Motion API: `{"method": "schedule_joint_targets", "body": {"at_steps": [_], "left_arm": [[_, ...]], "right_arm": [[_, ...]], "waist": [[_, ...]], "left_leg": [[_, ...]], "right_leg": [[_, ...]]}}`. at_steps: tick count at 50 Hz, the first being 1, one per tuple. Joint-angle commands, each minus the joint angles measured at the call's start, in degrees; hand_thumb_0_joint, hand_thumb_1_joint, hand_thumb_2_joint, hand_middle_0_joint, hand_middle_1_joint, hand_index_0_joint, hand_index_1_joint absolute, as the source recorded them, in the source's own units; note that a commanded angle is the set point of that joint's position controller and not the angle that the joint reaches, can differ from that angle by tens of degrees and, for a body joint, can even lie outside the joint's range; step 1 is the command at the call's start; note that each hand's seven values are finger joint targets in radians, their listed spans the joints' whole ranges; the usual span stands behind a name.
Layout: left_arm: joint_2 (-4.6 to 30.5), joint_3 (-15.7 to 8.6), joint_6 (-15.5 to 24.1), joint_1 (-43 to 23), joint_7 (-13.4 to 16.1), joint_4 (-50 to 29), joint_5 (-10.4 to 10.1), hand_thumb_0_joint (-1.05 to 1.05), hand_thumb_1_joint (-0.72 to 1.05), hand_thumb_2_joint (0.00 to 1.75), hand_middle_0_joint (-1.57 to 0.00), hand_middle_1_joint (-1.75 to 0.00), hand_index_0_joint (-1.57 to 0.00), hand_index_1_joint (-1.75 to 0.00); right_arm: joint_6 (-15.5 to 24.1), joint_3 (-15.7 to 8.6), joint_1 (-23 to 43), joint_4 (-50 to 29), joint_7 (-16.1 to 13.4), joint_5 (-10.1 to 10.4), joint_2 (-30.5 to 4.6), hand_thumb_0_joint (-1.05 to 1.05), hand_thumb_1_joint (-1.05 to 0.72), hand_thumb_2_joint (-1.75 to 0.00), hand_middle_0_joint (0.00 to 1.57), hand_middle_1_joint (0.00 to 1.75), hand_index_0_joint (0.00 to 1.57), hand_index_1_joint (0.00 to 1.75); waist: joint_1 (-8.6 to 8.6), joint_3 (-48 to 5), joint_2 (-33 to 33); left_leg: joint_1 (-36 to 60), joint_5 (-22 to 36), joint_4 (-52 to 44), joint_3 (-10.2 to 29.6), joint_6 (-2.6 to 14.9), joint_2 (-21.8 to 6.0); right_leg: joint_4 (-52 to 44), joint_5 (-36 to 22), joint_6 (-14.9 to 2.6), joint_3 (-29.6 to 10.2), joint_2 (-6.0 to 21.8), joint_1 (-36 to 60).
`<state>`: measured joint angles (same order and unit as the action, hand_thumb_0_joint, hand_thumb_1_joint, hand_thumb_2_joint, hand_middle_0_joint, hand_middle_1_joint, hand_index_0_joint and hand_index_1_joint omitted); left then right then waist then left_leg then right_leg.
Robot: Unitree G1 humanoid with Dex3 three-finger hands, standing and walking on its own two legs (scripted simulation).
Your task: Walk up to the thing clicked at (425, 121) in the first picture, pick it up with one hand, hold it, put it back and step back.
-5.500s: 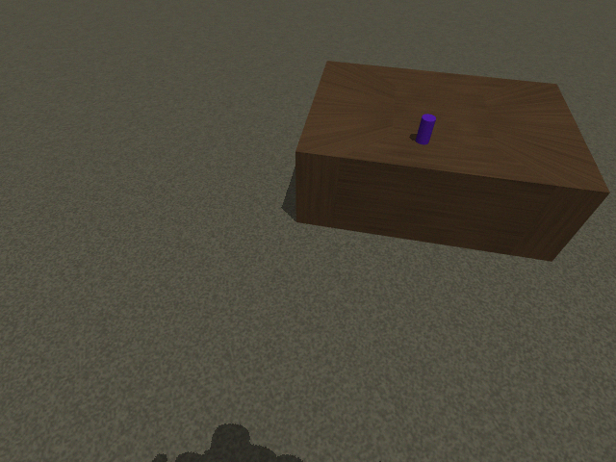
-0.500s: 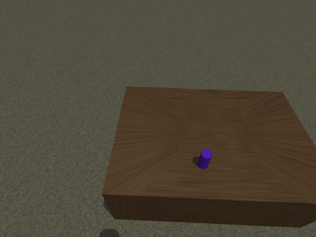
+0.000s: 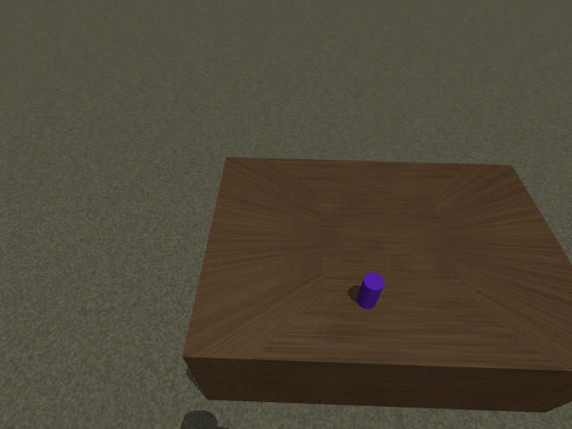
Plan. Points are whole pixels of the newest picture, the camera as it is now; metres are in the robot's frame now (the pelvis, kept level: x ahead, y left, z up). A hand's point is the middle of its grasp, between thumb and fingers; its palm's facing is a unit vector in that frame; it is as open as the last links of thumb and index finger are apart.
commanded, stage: stand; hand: right
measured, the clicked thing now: (370, 291) +0.51 -0.21 -0.34
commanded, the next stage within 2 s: go down in 1.50 s
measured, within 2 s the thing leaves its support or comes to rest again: neither
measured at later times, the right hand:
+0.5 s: hand out of the picture +0.07 -0.25 -0.16, palm faces -0.04 +0.94 -0.33, open 7.4 cm
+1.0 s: hand out of the picture +0.07 -0.26 -0.16, palm faces -0.04 +0.94 -0.33, open 7.4 cm
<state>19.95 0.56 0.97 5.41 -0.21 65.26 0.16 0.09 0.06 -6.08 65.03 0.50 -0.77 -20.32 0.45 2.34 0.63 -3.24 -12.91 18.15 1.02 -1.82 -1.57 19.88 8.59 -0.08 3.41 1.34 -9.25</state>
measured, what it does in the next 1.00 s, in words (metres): stands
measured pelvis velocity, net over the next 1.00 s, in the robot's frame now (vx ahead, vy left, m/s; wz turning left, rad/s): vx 0.01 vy -0.01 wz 0.00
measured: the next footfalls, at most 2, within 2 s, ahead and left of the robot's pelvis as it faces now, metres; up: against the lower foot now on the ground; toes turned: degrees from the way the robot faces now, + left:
none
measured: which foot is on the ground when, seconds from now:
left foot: down 0.00-1.00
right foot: down 0.00-1.00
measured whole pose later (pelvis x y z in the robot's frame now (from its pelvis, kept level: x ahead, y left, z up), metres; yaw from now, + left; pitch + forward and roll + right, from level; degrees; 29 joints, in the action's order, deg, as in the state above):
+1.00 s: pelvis +0.01 -0.01 +0.00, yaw +0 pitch -2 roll +0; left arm 20.0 0.2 0.6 5.6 -0.4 65.3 0.1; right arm 0.2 0.5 -7.4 64.3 0.2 -0.9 -20.6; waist 0.5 2.5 1.0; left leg -2.5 -13.1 17.5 0.9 -2.3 -2.2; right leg 20.1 9.2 -0.6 3.4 0.7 -9.0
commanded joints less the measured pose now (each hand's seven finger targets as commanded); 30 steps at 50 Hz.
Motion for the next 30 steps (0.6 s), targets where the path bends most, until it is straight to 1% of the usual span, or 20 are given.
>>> {"method": "schedule_joint_targets", "body": {"at_steps": [1, 2, 4, 6, 7, 8, 9, 11, 13, 14, 16, 17, 18, 20, 21, 22, 23, 24, 26, 30], "left_arm": [[12.40, -2.60, 1.13, -2.59, 0.62, -3.03, 0.12, 0.00, 0.90, 0.90, -0.20, -0.30, -0.20, -0.30], [12.74, -2.64, 1.10, -2.64, 0.62, -2.96, 0.17, 0.00, 0.90, 0.90, -0.20, -0.30, -0.20, -0.30], [12.59, -2.68, 1.02, -2.78, 0.61, -3.00, 0.18, 0.00, 0.90, 0.90, -0.20, -0.30, -0.20, -0.30], [12.69, -2.68, 1.03, -2.70, 0.66, -3.08, 0.12, 0.00, 0.90, 0.90, -0.20, -0.30, -0.20, -0.30], [12.71, -2.74, 1.01, -3.08, 0.66, -3.16, 0.20, 0.00, 0.90, 0.90, -0.20, -0.30, -0.20, -0.30], [12.41, -2.65, 1.04, -2.71, 0.63, -3.06, 0.12, 0.00, 0.90, 0.90, -0.20, -0.30, -0.20, -0.30], [12.61, -2.73, 1.01, -2.81, 0.65, -3.00, 0.17, 0.00, 0.90, 0.90, -0.20, -0.30, -0.20, -0.30], [12.60, -2.76, 0.96, -2.74, 0.58, -2.97, 0.06, 0.00, 0.90, 0.90, -0.20, -0.30, -0.20, -0.30], [12.51, -2.79, 0.93, -2.58, 0.60, -2.93, 0.23, 0.00, 0.90, 0.90, -0.20, -0.30, -0.20, -0.30], [12.99, -2.90, 0.96, -2.72, 0.56, -2.99, 0.02, 0.00, 0.90, 0.90, -0.20, -0.30, -0.20, -0.30], [12.79, -2.89, 0.89, -2.63, 0.56, -2.96, 0.07, 0.00, 0.90, 0.90, -0.20, -0.30, -0.20, -0.30], [12.50, -2.84, 0.86, -2.71, 0.47, -2.96, 0.00, 0.00, 0.90, 0.90, -0.20, -0.30, -0.20, -0.30], [12.66, -2.87, 0.82, -2.48, 0.57, -2.97, 0.31, 0.00, 0.90, 0.90, -0.20, -0.30, -0.20, -0.30], [12.39, -2.80, 0.81, -2.73, 0.54, -2.96, 0.17, 0.00, 0.90, 0.90, -0.20, -0.30, -0.20, -0.30], [12.63, -2.85, 0.81, -2.45, 0.54, -2.79, 0.14, 0.00, 0.90, 0.90, -0.20, -0.30, -0.20, -0.30], [12.88, -2.92, 0.84, -2.64, 0.51, -2.95, 0.17, 0.00, 0.90, 0.90, -0.20, -0.30, -0.20, -0.30], [12.90, -2.99, 0.76, -2.81, 0.54, -3.00, 0.14, 0.00, 0.90, 0.90, -0.20, -0.30, -0.20, -0.30], [12.78, -2.93, 0.80, -2.44, 0.49, -2.84, 0.10, 0.00, 0.90, 0.90, -0.20, -0.30, -0.20, -0.30], [12.82, -2.98, 0.80, -2.49, 0.57, -2.92, 0.20, 0.00, 0.90, 0.90, -0.20, -0.30, -0.20, -0.30], [12.90, -2.96, 0.84, -2.55, 0.51, -2.97, 0.06, 0.00, 0.90, 0.90, -0.20, -0.30, -0.20, -0.30]], "right_arm": [[1.27, -2.32, 1.96, -3.38, -0.83, 0.19, -11.94, 0.00, -0.90, -0.90, 0.20, 0.30, 0.20, 0.30], [1.20, -2.24, 2.04, -3.40, -0.81, 0.19, -11.51, 0.00, -0.90, -0.90, 0.20, 0.30, 0.20, 0.30], [1.27, -2.28, 1.68, -3.49, -0.85, 0.18, -11.85, 0.00, -0.90, -0.90, 0.20, 0.30, 0.20, 0.30], [1.19, -2.32, 1.80, -3.41, -0.80, 0.17, -11.90, 0.00, -0.90, -0.90, 0.20, 0.30, 0.20, 0.30], [1.26, -2.44, 1.66, -3.47, -0.90, 0.19, -12.10, 0.00, -0.90, -0.90, 0.20, 0.30, 0.20, 0.30], [1.26, -2.25, 1.89, -3.47, -0.81, 0.15, -11.79, 0.00, -0.90, -0.90, 0.20, 0.30, 0.20, 0.30], [1.20, -2.24, 1.56, -3.53, -0.86, 0.14, -11.72, 0.00, -0.90, -0.90, 0.20, 0.30, 0.20, 0.30], [1.21, -2.21, 1.78, -3.47, -0.85, 0.24, -11.75, 0.00, -0.90, -0.90, 0.20, 0.30, 0.20, 0.30], [1.27, -2.28, 1.87, -3.71, -0.90, 0.22, -11.90, 0.00, -0.90, -0.90, 0.20, 0.30, 0.20, 0.30], [1.34, -2.10, 1.20, -3.51, -0.87, 0.21, -11.52, 0.00, -0.90, -0.90, 0.20, 0.30, 0.20, 0.30], [1.32, -2.14, 1.22, -3.50, -0.91, 0.19, -11.76, 0.00, -0.90, -0.90, 0.20, 0.30, 0.20, 0.30], [1.32, -2.05, 1.21, -3.43, -0.91, 0.17, -11.99, 0.00, -0.90, -0.90, 0.20, 0.30, 0.20, 0.30], [1.31, -2.26, 1.84, -3.70, -0.95, 0.19, -11.89, 0.00, -0.90, -0.90, 0.20, 0.30, 0.20, 0.30], [1.22, -2.13, 1.22, -3.65, -0.96, 0.19, -12.05, 0.00, -0.90, -0.90, 0.20, 0.30, 0.20, 0.30], [1.14, -2.04, 1.27, -3.60, -0.89, 0.21, -11.57, 0.00, -0.90, -0.90, 0.20, 0.30, 0.20, 0.30], [1.12, -2.12, 0.66, -3.59, -0.92, 0.13, -11.91, 0.00, -0.90, -0.90, 0.20, 0.30, 0.20, 0.30], [1.19, -2.14, 0.58, -3.66, -0.93, 0.10, -11.86, 0.00, -0.90, -0.90, 0.20, 0.30, 0.20, 0.30], [1.20, -2.01, 1.20, -3.59, -0.89, 0.10, -11.77, 0.00, -0.90, -0.90, 0.20, 0.30, 0.20, 0.30], [1.22, -2.13, 0.74, -3.70, -0.99, 0.15, -12.05, 0.00, -0.90, -0.90, 0.20, 0.30, 0.20, 0.30], [1.33, -1.93, 0.57, -3.69, -0.99, 0.09, -11.64, 0.00, -0.90, -0.90, 0.20, 0.30, 0.20, 0.30]], "waist": [[-0.19, -3.83, 0.15], [-0.23, -3.56, -0.41], [-0.48, -4.05, -0.21], [-0.16, -3.45, -0.75], [-0.54, -4.34, -0.48], [-0.13, -3.70, -0.20], [-0.33, -4.06, -0.51], [-0.07, -2.67, -0.21], [-0.28, -4.20, -0.25], [-0.23, -3.86, -0.73], [-0.22, -3.93, -0.69], [-0.20, -3.22, 0.03], [-0.10, -3.48, -0.48], [-0.23, -3.39, -0.61], [0.01, -2.74, -1.39], [-0.39, -3.57, -1.21], [-0.37, -3.69, -1.02], [0.05, -2.78, -0.70], [-0.25, -4.12, -0.61], [-0.16, -3.63, -0.66]], "left_leg": [[-4.02, 9.19, -3.21, 3.35, 2.16, -5.98], [-4.13, 8.14, -3.53, 3.49, 2.16, -5.96], [-3.54, 8.89, -3.39, 3.31, 2.18, -6.01], [-4.23, 8.43, -3.57, 3.50, 2.11, -6.03], [-3.27, 9.43, -3.31, 3.43, 2.23, -6.26], [-3.97, 9.53, -3.34, 3.47, 2.10, -6.08], [-4.17, 8.84, -3.53, 3.28, 2.09, -6.10], [-4.82, 7.73, -3.70, 3.47, 2.13, -5.91], [-3.39, 9.15, -3.38, 3.34, 2.17, -6.24], [-3.71, 9.79, -3.68, 3.45, 2.03, -6.20], [-3.89, 8.86, -3.69, 3.32, 2.00, -5.97], [-4.40, 7.19, -3.82, 3.14, 2.06, -5.88], [-3.66, 8.72, -3.61, 3.57, 2.13, -6.14], [-3.98, 7.66, -3.51, 3.28, 2.19, -6.05], [-4.58, 6.38, -3.73, 3.45, 2.13, -5.77], [-4.08, 6.07, -3.66, 3.24, 2.30, -5.93], [-4.23, 7.05, -3.64, 3.34, 2.27, -5.98], [-4.35, 6.99, -3.67, 3.46, 2.17, -5.87], [-3.70, 8.37, -3.39, 3.35, 2.23, -6.10], [-3.69, 9.05, -3.32, 3.32, 2.10, -6.12]], "right_leg": [[-2.98, -8.54, -0.81, -6.82, 6.80, 4.98], [-3.06, -6.93, -0.93, -6.56, 6.72, 4.69], [-2.85, -7.44, -0.89, -6.54, 6.64, 4.48], [-3.22, -6.39, -0.99, -6.50, 6.45, 4.63], [-2.68, -7.85, -1.17, -6.69, 6.74, 5.00], [-2.82, -7.97, -0.95, -6.35, 6.40, 5.07], [-2.84, -7.67, -1.00, -6.41, 6.58, 5.42], [-3.22, -5.81, -0.89, -6.53, 6.33, 4.84], [-2.73, -7.89, -1.15, -6.49, 6.61, 4.94], [-2.62, -8.34, -1.24, -6.65, 6.62, 5.41], [-2.85, -7.39, -1.09, -6.56, 6.43, 5.21], [-3.20, -5.97, -0.96, -6.85, 6.49, 4.81], [-2.69, -6.41, -1.04, -6.34, 6.25, 4.50], [-3.04, -6.36, -1.01, -6.63, 6.46, 4.76], [-3.50, -4.20, -0.86, -6.58, 6.19, 4.30], [-3.48, -3.82, -1.06, -6.95, 6.43, 4.54], [-2.95, -5.20, -1.20, -6.78, 6.47, 4.87], [-3.30, -4.93, -1.04, -6.76, 6.34, 4.09], [-2.75, -7.32, -1.23, -6.79, 6.53, 5.05], [-2.56, -7.81, -1.15, -6.85, 6.58, 4.91]]}}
